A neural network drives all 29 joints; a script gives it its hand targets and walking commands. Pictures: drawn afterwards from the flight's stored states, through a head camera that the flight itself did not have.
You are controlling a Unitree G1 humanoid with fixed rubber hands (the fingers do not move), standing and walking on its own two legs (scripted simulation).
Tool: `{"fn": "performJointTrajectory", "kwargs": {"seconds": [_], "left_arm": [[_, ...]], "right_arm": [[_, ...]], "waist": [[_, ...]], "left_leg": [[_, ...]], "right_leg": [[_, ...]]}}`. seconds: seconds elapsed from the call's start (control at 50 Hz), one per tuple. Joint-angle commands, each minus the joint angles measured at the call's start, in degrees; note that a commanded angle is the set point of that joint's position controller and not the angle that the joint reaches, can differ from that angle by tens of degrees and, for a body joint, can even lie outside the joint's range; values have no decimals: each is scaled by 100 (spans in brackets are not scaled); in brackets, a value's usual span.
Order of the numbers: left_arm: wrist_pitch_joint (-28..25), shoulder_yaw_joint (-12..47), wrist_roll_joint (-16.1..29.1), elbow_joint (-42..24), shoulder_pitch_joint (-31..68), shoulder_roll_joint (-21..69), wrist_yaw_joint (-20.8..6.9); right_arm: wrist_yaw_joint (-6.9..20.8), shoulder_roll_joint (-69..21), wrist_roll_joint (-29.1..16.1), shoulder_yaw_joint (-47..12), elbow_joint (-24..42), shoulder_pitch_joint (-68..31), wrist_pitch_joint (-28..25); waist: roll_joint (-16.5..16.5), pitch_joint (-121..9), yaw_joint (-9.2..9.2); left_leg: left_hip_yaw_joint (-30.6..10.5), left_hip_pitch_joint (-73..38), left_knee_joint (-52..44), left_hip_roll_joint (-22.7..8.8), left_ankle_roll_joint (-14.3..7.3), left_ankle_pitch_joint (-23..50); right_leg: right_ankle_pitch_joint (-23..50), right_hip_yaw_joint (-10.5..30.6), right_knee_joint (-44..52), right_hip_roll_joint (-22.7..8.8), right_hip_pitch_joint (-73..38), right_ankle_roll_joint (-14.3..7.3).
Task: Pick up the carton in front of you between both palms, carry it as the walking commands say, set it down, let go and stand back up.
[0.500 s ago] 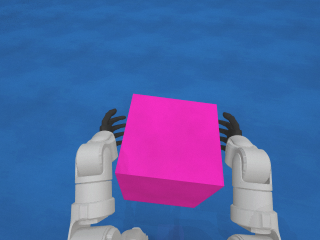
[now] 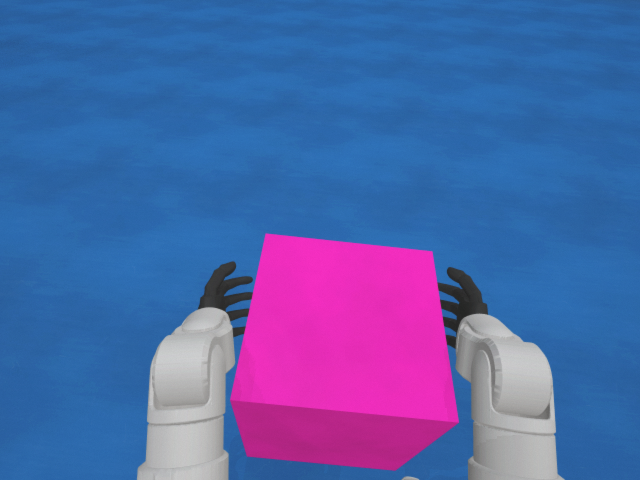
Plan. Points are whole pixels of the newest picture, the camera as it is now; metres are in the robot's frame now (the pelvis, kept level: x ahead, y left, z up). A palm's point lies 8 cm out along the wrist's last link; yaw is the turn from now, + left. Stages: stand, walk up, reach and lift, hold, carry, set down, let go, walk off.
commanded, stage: carry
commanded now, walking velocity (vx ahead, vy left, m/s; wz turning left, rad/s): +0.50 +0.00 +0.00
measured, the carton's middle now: (334, 359) +0.27 +0.01 +0.00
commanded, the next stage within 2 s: hold in 1.82 s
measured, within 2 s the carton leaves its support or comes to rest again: neither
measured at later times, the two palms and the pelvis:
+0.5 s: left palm (260, 186) +0.53 +0.13 +0.09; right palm (436, 190) +0.54 -0.16 +0.08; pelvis +0.26 -0.03 -0.01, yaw +2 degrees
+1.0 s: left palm (265, 176) +0.60 +0.14 +0.05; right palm (424, 183) +0.60 -0.16 +0.05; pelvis +0.33 -0.01 -0.02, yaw -1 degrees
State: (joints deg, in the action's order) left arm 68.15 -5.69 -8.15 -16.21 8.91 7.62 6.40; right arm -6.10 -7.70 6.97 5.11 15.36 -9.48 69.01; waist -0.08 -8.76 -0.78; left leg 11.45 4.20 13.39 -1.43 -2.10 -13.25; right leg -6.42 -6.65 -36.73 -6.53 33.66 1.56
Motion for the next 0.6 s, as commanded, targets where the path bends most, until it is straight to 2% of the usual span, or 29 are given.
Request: {"fn": "performJointTrajectory", "kwargs": {"seconds": [0.0,0.08,0.1,0.12,0.14,0.16,0.18,0.2,0.22,0.24,0.26,0.28,0.34,0.38,0.4,0.44,0.46,0.48,0.5,0.52,0.54,0.56,0.58], "left_arm": [[102,4081,2536,-241,2663,5344,-1574],[231,4005,2573,-195,2761,5111,-1605],[248,3972,2564,-137,2720,5102,-1614],[256,3932,2550,-49,2680,5098,-1624],[257,3863,2514,57,2553,5095,-1633],[205,3738,2402,257,2493,5049,-1646],[171,3751,2451,307,2395,5243,-1652],[139,3759,2514,164,2513,5422,-1672],[90,3828,2567,93,2556,5623,-1688],[29,3883,2594,-35,2656,5780,-1703],[-21,3930,2633,-125,2724,5879,-1718],[-58,3946,2660,-193,2767,5929,-1732],[-102,3968,2719,-367,2536,5808,-1779],[-105,3967,2702,-453,2382,5653,-1793],[-101,3955,2682,-490,2365,5568,-1790],[-55,3958,2641,-553,2354,5445,-1761],[-20,3947,2598,-529,2344,5373,-1747],[23,3933,2533,-474,2335,5284,-1733],[65,3900,2465,-355,2320,5173,-1717],[136,3925,2451,-321,2401,5116,-1692],[221,3948,2481,-341,2527,5050,-1676],[283,3964,2498,-299,2667,5034,-1680],[318,3992,2524,-193,2753,5094,-1689]], "right_arm": [[1665,-5198,-2432,-3843,332,-2553,0],[1604,-5026,-2345,-3805,238,-2585,91],[1597,-5016,-2348,-3809,229,-2636,110],[1589,-5007,-2350,-3824,221,-2626,130],[1589,-4925,-2357,-3831,226,-2678,146],[1589,-5017,-2437,-3941,398,-2894,205],[1612,-5066,-2467,-3962,377,-2941,198],[1629,-5313,-2498,-3993,273,-2981,139],[1638,-5468,-2524,-4007,321,-3005,66],[1631,-5596,-2522,-4055,377,-2993,-2],[1611,-5658,-2506,-4096,469,-2995,-67],[1581,-5770,-2475,-4126,504,-2980,-114],[1484,-5816,-2345,-4129,510,-2516,-212],[1445,-5708,-2310,-4148,650,-2425,-220],[1439,-5641,-2318,-4158,744,-2491,-209],[1458,-5506,-2340,-4134,832,-2491,-134],[1480,-5423,-2344,-4107,810,-2469,-84],[1508,-5313,-2347,-4075,764,-2450,-23],[1539,-5160,-2359,-4011,706,-2488,49],[1572,-5032,-2312,-3910,560,-2536,99],[1607,-5053,-2282,-3822,286,-2470,111],[1630,-5121,-2276,-3746,71,-2371,113],[1642,-5202,-2268,-3681,-82,-2314,125]], "waist": [[802,-309,-32],[936,-214,-36],[872,-353,33],[644,-669,89],[261,-1086,237],[-1278,-1649,282],[-1809,-1538,256],[-1362,-1565,215],[-851,-1625,206],[-440,-1541,172],[-427,-1500,142],[-603,-1489,129],[-784,-1500,103],[-974,-1477,140],[-1007,-1468,158],[-877,-1378,144],[-732,-1276,119],[-546,-1188,107],[-286,-1230,116],[261,-1282,156],[693,-1353,135],[872,-1258,116],[776,-1239,104]], "left_leg": [[-653,-641,-446,-1280,-452,1360],[-448,-736,142,-1260,-302,2079],[-231,-607,691,-1160,-208,2522],[70,-182,1592,-943,-64,2912],[137,670,2783,-809,157,2166],[70,2227,4621,-151,503,758],[-407,3292,5562,271,492,-1514],[-870,3443,6092,-34,344,-1675],[-1018,3366,6000,-256,249,-1543],[-1105,3202,5469,-452,206,-1208],[-1060,2885,4742,-555,211,-931],[-860,2558,4226,-457,237,-803],[-545,1927,2795,-224,351,-558],[-358,1756,2196,-105,358,52],[-312,1659,1986,-108,359,355],[-189,1231,1361,-143,358,1189],[-119,921,834,-177,374,1752],[-187,556,579,-337,385,2181],[-503,11,765,-789,353,3018],[-902,-437,1206,-1302,105,4673],[-1129,-508,1271,-1496,-163,4691],[-1243,-161,1107,-1468,-204,4119],[-1181,13,1061,-1362,-180,3830]], "right_leg": [[332,-310,469,149,164,-31],[280,-561,975,304,-513,-184],[199,-781,1232,478,-1140,-221],[-56,-967,1283,676,-2224,-268],[-94,-192,1316,72,-3436,-340],[126,2365,1719,-1458,-4701,-1140],[1866,3164,2071,-1837,-4956,-1503],[3053,2495,1829,-1811,-4853,-1529],[3648,1925,1680,-1671,-4583,-1381],[3416,1485,1772,-1524,-4194,-1124],[2998,1052,1956,-1335,-3824,-878],[2912,709,2027,-1177,-3563,-770],[3096,18,1999,-913,-3291,-821],[3381,-169,1885,-868,-3353,-783],[3286,-221,1823,-844,-3347,-754],[2600,-369,1557,-677,-3140,-614],[2126,-423,1347,-552,-2976,-478],[1562,-359,1166,-465,-2736,-328],[807,-319,932,-418,-2295,-188],[-60,-244,776,-182,-1884,-13],[-714,-48,889,-116,-1842,75],[-926,2,903,-111,-2004,97],[-764,32,937,-138,-2206,104]]}}
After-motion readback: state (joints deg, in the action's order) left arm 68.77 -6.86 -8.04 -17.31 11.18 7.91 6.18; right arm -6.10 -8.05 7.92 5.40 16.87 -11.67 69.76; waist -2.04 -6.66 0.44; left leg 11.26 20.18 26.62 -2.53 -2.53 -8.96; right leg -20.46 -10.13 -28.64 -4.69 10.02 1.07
